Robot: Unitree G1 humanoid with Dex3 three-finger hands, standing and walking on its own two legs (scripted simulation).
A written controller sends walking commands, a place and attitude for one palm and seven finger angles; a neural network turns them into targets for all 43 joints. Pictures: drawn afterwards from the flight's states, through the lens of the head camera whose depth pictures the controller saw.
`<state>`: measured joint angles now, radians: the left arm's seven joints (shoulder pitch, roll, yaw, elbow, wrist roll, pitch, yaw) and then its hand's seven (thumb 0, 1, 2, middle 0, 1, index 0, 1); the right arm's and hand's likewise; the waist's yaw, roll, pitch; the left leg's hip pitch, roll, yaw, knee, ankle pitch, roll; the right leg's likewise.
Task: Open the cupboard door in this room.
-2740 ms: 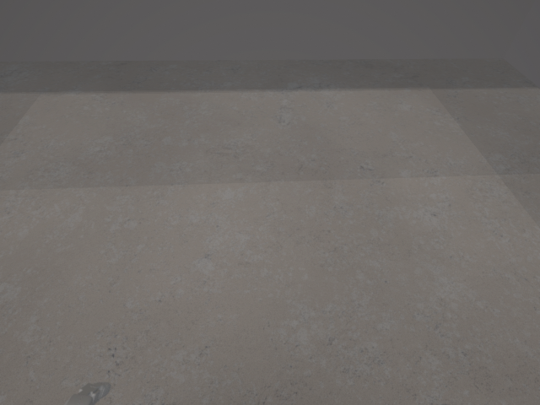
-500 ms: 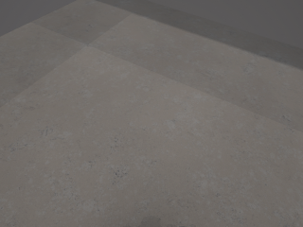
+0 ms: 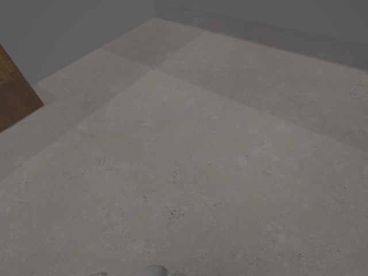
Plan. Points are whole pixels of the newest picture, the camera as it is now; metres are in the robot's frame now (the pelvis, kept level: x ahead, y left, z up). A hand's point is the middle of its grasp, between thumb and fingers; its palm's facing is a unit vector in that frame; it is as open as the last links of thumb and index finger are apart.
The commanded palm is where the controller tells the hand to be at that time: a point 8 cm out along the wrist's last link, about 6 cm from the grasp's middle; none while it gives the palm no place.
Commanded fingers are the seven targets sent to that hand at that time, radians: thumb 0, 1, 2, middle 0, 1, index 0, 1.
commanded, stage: turn or walk to find it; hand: left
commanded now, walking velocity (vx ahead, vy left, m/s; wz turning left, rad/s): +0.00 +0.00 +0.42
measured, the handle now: out of the picture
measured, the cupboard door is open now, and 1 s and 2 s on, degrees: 0 0 0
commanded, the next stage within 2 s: stand and wait in 0.58 s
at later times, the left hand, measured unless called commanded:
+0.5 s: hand out of the picture -0.04 +0.26 -0.18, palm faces +0.27 -0.94 -0.23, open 7.4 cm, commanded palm none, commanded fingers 0.00 0.90 0.90 -0.20 -0.30 -0.20 -0.30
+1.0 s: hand out of the picture -0.04 +0.19 -0.15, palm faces +0.33 -0.91 -0.26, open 7.3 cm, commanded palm none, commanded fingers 0.00 0.90 0.90 -0.20 -0.30 -0.20 -0.30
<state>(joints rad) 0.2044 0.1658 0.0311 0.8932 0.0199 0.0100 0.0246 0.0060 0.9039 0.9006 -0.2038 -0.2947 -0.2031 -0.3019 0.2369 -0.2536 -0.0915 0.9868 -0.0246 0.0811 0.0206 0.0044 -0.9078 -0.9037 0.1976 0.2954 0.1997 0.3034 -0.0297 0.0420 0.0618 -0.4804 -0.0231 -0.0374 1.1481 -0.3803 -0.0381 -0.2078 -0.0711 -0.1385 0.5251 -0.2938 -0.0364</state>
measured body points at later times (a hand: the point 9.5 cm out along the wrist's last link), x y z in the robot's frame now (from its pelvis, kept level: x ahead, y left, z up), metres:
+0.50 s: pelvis -0.03 +0.05 +0.00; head -0.01 +0.08 +0.45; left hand -0.05 +0.31 -0.16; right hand +0.12 -0.17 -0.13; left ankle -0.04 +0.14 -0.74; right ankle -0.02 -0.10 -0.66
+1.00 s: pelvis -0.03 -0.01 +0.00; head -0.02 -0.03 +0.45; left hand -0.06 +0.23 -0.13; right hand +0.05 -0.23 -0.17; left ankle -0.10 +0.14 -0.69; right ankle -0.01 -0.09 -0.74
